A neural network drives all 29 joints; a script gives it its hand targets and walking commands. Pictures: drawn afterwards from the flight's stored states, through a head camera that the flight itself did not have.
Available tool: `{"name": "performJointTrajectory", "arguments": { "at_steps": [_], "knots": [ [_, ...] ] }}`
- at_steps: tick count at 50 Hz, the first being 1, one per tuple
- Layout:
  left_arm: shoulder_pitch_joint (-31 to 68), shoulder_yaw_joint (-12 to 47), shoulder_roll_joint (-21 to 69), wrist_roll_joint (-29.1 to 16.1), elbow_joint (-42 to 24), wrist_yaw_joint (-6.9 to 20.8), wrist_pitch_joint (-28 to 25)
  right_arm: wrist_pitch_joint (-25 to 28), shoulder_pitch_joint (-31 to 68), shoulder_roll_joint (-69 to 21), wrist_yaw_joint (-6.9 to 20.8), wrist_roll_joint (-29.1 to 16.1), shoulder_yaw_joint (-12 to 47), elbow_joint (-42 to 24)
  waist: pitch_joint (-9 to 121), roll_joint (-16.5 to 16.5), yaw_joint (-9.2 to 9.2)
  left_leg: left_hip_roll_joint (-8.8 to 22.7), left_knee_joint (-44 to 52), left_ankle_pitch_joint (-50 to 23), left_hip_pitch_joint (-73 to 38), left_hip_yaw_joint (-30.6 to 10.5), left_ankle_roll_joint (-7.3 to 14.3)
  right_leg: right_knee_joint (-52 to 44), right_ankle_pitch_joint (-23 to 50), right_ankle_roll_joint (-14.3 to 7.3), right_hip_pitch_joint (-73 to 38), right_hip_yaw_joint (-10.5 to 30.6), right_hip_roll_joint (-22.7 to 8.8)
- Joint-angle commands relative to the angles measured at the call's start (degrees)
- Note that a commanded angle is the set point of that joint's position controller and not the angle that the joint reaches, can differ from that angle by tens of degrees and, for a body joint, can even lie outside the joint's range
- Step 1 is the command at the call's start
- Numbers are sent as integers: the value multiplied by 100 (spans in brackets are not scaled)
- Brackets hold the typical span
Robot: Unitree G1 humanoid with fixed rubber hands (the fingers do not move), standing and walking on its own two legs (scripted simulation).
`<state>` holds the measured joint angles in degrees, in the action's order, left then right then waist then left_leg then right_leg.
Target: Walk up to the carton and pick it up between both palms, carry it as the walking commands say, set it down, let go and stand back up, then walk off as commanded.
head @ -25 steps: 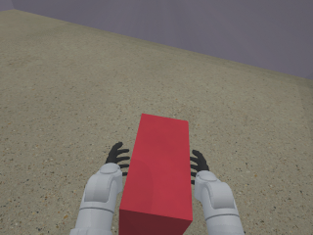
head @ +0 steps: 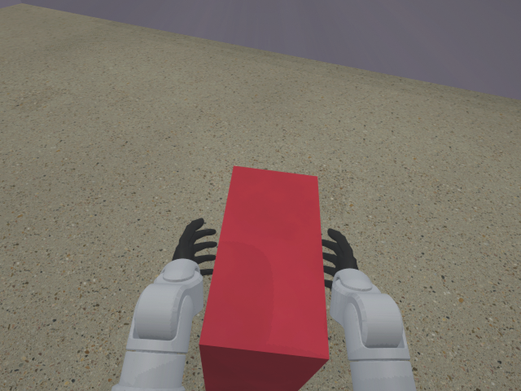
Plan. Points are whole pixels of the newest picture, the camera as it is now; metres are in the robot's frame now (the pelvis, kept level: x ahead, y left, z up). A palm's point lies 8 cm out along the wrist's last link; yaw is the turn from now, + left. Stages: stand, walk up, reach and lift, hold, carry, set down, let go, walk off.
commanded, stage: carry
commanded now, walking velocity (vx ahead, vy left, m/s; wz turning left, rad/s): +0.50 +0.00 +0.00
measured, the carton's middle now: (260, 287) +0.33 +0.00 -0.01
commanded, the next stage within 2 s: none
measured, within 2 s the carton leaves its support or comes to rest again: neither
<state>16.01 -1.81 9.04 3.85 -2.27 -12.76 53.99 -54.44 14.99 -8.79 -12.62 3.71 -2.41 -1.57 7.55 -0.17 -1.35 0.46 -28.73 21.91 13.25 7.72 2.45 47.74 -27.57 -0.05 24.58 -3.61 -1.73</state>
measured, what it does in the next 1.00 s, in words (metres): walks ahead: right foot, then left foot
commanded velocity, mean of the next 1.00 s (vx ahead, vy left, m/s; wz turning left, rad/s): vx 0.44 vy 0.00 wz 0.00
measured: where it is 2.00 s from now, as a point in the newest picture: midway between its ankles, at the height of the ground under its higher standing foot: (236, 291)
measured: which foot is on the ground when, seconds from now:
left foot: down 0.00-0.16, up 0.18-0.46, down 0.48-0.78, up 0.80-1.00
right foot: up 0.00-0.12, down 0.14-0.46, up 0.48-0.76, down 0.78-1.00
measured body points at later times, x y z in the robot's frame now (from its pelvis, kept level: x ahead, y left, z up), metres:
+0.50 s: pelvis +0.27 +0.05 -0.01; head +0.29 +0.05 +0.44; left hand +0.59 +0.16 +0.09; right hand +0.58 -0.08 +0.09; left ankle +0.32 +0.16 -0.74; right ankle +0.15 -0.08 -0.71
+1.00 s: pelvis +0.56 +0.04 +0.02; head +0.58 +0.03 +0.47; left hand +0.86 +0.15 +0.10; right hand +0.85 -0.09 +0.09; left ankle +0.54 +0.17 -0.67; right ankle +0.54 -0.06 -0.73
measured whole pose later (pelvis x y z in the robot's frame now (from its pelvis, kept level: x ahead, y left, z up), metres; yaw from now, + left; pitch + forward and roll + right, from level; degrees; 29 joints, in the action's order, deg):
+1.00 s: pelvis +0.56 +0.04 +0.02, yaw +0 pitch +4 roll +2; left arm 13.8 0.7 8.6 1.7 -15.6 -14.6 65.1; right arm -66.2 12.9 -8.3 -13.2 3.6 0.5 -15.5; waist 1.7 1.4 -0.8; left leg 1.8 -48.5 20.5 25.0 5.8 -0.4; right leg 18.3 -10.2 -1.1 11.6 -6.3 -4.0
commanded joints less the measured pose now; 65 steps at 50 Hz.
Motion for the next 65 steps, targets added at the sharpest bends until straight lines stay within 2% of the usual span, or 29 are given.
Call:
{"name": "performJointTrajectory", "arguments": {
  "at_steps": [1, 3, 7, 8, 9, 10, 12, 13, 20, 22, 23, 24, 25, 26, 27, 28, 34, 38, 39, 41, 42, 44, 50, 53, 55, 57, 58, 62, 65],
  "knots": [
    [1674, 1683, 4638, -1062, -609, 388, -265, 312, 1960, -4446, 409, -844, 1835, -1027, 1137, -611, -193, 2053, 674, -3943, -3722, -2176, 843, 223, -366, 67, 2940, 24, -175],
    [1793, 2130, 5023, -1454, -1612, 339, -294, 326, 2124, -4780, 360, -1245, 2309, -2096, 1203, -850, -133, 1800, 749, -3855, -3012, -1419, 596, -384, 509, 50, 1978, -275, -99],
    [1183, 1999, 4963, -1295, -1418, 245, -27, 35, 1457, -4664, 319, -1141, 2277, -1666, 1928, -535, 177, 815, -1306, -5071, -892, 179, 43, -2459, 1692, -149, -2344, -532, 443],
    [1097, 2231, 5222, -1422, -1899, 212, 43, -63, 1567, -4891, 326, -1390, 2666, -2282, 2290, 414, 330, 361, -2881, -3951, 309, 254, -125, -2760, 1493, -608, -3628, 1194, -549],
    [992, 2043, 5038, -1242, -1462, 228, 82, -147, 1184, -4861, 371, -1205, 2545, -1712, 2042, 1756, 214, -447, -3906, -473, 2174, 2, -260, -3028, 2599, -1326, -4582, 3157, -1688],
    [946, 1252, 4331, -649, 39, 300, -106, 41, 1093, -4181, 449, -571, 1615, -33, 1989, 1262, 210, -334, -4620, 162, 2710, -712, -196, -2981, 2953, -1560, -4667, 3430, -1930],
    [1600, 2346, 5461, -1343, -1888, 338, -212, 246, 1879, -5195, 492, -1371, 2630, -2060, 1491, 315, 178, 311, -4299, -140, 3014, -1068, -160, -2931, 2931, -1276, -4021, 2625, -1863],
    [1629, 2474, 5682, -1445, -2255, 345, -134, 188, 2087, -5467, 498, -1614, 2950, -2534, 1255, 519, 165, 494, -3495, -273, 2901, -1085, -126, -3107, 2744, -1096, -3589, 2266, -1793],
    [847, 2440, 5222, -1410, -2479, 364, 394, -364, 1423, -5288, 435, -1544, 2972, -2559, 1095, 1529, 204, -201, -6, -1026, 1014, 208, 0, -2712, 4444, -557, -2884, 168, -1284],
    [754, 2267, 4944, -1216, -1933, 361, 486, -458, 1208, -5008, 462, -1295, 2594, -1871, 1652, 1030, 20, -191, 932, -1786, -1259, 439, 51, -1356, 4551, -120, -1908, -526, -856],
    [1065, 2599, 5178, -1443, -2534, 361, 556, -503, 1381, -5229, 468, -1510, 2820, -2376, 2147, 395, -136, 775, 1026, -1152, -2671, -742, 354, -108, 3455, 125, -628, -758, -622],
    [1092, 2785, 5277, -1527, -2646, 400, 676, -574, 1276, -5195, 445, -1470, 2773, -2281, 1879, -1041, -28, 2074, 1272, -2083, -3098, -2694, 811, 1088, 554, 238, 899, -890, -123],
    [1027, 2481, 4955, -1313, -1839, 442, 762, -601, 1042, -4791, 434, -1141, 2258, -1533, 1715, -1578, -91, 2390, 1187, -3562, -3593, -3446, 1399, 1715, -398, 164, 2058, -316, 133],
    [1087, 1367, 4016, -587, 171, 563, 508, -343, 1067, -3891, 523, -357, 1113, 404, 1520, -1271, -86, 2467, 958, -3925, -3390, -3097, 1448, 1979, -442, 96, 2306, 173, -211],
    [1963, 2899, 5360, -1768, -1839, 607, 446, -262, 1785, -5176, 539, -1338, 2474, -1607, 1446, -930, -113, 2379, 914, -4104, -3457, -2878, 1279, 1732, -311, 86, 2618, 378, -328],
    [1964, 2774, 5484, -1658, -2143, 621, 437, -246, 1948, -5270, 573, -1344, 2444, -2221, 1321, -624, -89, 2208, 980, -3693, -3129, -2482, 1067, 1443, -109, 87, 2506, 548, -464],
    [1743, 2853, 5647, -1737, -2437, 492, 538, -449, 1669, -5440, 534, -1471, 2633, -2616, 1387, -952, 2, 1659, 1565, -2347, -1642, -987, 586, -1011, 1321, 29, 516, -205, -57],
    [1358, 2782, 5585, -1704, -2412, 440, 806, -710, 1291, -5268, 504, -1406, 2637, -2535, 1563, -923, 84, 1070, -190, -5070, -1776, 66, 47, -2879, 2035, 5, -1080, -866, 399],
    [1099, 2682, 5519, -1627, -2271, 447, 904, -805, 1144, -5205, 496, -1355, 2594, -2386, 1910, -551, 187, 794, -1164, -4859, -996, 313, -129, -2979, 2182, -43, -2553, -645, 194],
    [1216, 2629, 5543, -1576, -2169, 484, 957, -934, 1352, -5348, 541, -1395, 2792, -2392, 2123, 1657, 200, -274, -3352, -284, 2094, 168, -243, -3215, 2426, -1096, -4709, 2806, -1922],
    [1224, 2621, 5597, -1598, -2183, 516, 960, -967, 1346, -5549, 568, -1410, 2853, -2193, 2010, 1482, 197, -80, -3957, 196, 2594, -585, -165, -3177, 2501, -1260, -4644, 2946, -2142],
    [1249, 2717, 5947, -1570, -2228, 576, 947, -881, 1630, -5767, 620, -1518, 2940, -2365, 1458, 645, 161, 397, -3428, -263, 2709, -915, -157, -3279, 2472, -1052, -3953, 2176, -1955],
    [1322, 2529, 5850, -1568, -2398, 655, 827, -746, 2012, -5875, 591, -1660, 3140, -2732, 1217, 1247, 178, -10, -849, -636, 1437, -29, -204, -2869, 5639, -715, -3169, 291, -1399],
    [1301, 2609, 5727, -1586, -2608, 585, 875, -852, 1854, -5713, 570, -1650, 3060, -2759, 1336, 1296, 180, -232, 766, -1687, 650, 509, -218, -2046, 5882, -383, -3226, -292, -1120],
    [1127, 2689, 5685, -1516, -2497, 530, 969, -944, 1637, -5653, 595, -1626, 2980, -2600, 1961, 643, 72, 578, 824, -3683, -1599, -56, -65, -1083, 4287, 84, -1679, -543, -887],
    [1403, 2835, 5667, -1562, -2511, 562, 1094, -983, 1412, -5466, 575, -1474, 2689, -2222, 1741, -1317, 59, 2119, 69, -8051, -2807, -1675, 709, -32, -293, 302, 641, -478, -234],
    [1273, 2808, 5670, -1559, -2345, 582, 1122, -993, 1309, -5475, 577, -1442, 2661, -2204, 1790, -1319, -8, 2104, -88, -8539, -3185, -1476, 816, -169, -686, 236, 979, -156, -338],
    [1622, 2876, 5926, -1796, -2569, 605, 980, -868, 1651, -5631, 620, -1541, 2658, -2602, 1979, -878, 46, 1474, -88, -6460, -2314, -625, 401, -1997, 499, 200, -25, -437, -243],
    [1697, 2872, 5943, -1789, -2558, 611, 962, -860, 1640, -5630, 604, -1501, 2742, -2627, 2097, -475, 73, 1012, -400, -5476, -1282, -155, -100, -2480, 3713, 84, -1650, -390, -554]
  ]
}}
